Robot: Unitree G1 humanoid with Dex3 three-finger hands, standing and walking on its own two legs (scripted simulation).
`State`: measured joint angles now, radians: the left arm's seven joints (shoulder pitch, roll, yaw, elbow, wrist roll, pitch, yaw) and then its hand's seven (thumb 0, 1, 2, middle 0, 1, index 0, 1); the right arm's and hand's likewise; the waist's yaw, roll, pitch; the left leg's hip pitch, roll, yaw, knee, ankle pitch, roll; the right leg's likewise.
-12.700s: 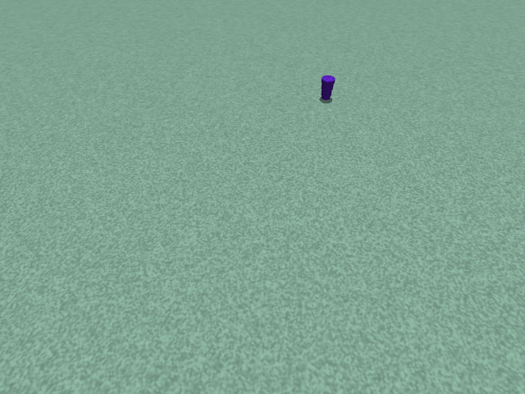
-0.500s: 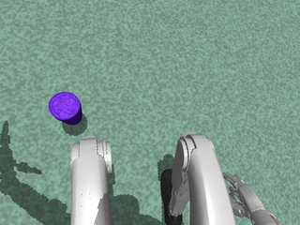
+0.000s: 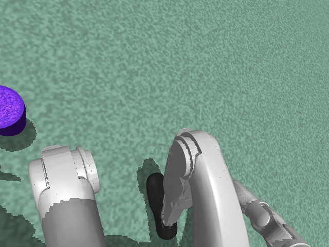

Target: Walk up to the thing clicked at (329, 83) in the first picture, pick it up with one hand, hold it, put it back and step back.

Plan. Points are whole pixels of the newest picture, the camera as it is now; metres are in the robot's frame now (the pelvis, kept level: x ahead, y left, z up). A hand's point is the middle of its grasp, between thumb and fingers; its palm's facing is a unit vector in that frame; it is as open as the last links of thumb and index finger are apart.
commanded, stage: close in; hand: left
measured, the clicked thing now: (4, 116) +0.42 +0.29 -0.21
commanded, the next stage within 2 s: rest palm in 0.44 s
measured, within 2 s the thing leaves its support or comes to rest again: leaves its support in 1.66 s
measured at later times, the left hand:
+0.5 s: hand out of the picture +0.39 +0.29 -0.17, palm faces +0.31 -0.95 +0.04, open 17.5 cm
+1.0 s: hand (2, 116) +0.41 +0.29 -0.18, palm faces +0.34 -0.94 +0.00, open 12.2 cm
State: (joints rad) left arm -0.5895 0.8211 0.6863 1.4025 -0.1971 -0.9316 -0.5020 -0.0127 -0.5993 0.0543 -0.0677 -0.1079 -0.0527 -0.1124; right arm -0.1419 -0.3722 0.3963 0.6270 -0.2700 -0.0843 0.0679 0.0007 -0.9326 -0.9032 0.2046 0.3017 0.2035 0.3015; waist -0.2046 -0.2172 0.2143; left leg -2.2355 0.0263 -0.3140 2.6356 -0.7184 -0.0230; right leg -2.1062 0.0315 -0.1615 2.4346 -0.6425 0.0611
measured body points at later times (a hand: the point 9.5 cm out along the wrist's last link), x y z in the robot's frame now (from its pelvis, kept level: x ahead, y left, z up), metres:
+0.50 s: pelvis -0.02 +0.01 -0.01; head +0.19 +0.19 +0.34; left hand +0.37 +0.34 -0.17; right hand +0.16 -0.24 -0.03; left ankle +0.08 +0.13 -0.25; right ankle +0.13 -0.13 -0.25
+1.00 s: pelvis -0.01 +0.01 -0.01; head +0.21 +0.20 +0.33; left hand +0.39 +0.33 -0.18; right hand +0.16 -0.23 -0.03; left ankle +0.08 +0.13 -0.25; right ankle +0.13 -0.13 -0.25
